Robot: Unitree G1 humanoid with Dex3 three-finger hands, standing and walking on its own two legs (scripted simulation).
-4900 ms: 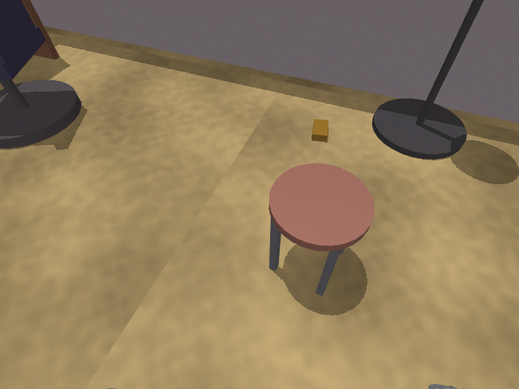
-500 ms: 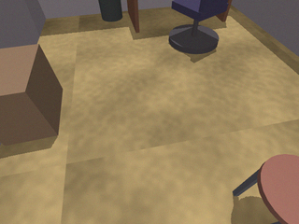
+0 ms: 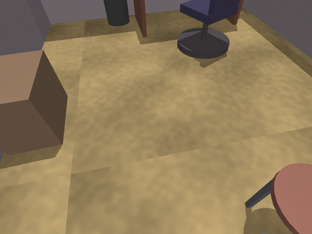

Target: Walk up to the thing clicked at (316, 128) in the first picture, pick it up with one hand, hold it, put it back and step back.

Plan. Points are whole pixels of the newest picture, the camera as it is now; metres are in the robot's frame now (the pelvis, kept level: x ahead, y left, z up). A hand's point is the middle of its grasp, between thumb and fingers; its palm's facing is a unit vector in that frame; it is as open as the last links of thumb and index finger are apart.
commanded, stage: stand
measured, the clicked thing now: out of the picture +0.63 -1.45 -0.76
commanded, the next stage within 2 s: walk up in 1.28 s
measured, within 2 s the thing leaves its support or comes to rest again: neither
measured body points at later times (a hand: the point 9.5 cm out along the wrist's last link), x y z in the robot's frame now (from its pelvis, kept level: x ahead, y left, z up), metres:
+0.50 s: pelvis +0.01 +0.00 +0.00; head +0.01 +0.00 +0.45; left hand +0.08 +0.31 -0.13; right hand +0.07 -0.30 -0.14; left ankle +0.01 +0.15 -0.75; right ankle +0.01 -0.12 -0.75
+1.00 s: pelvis +0.02 +0.00 +0.00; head +0.03 +0.00 +0.45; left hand +0.09 +0.31 -0.13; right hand +0.09 -0.30 -0.13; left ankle +0.01 +0.15 -0.75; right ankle +0.01 -0.12 -0.75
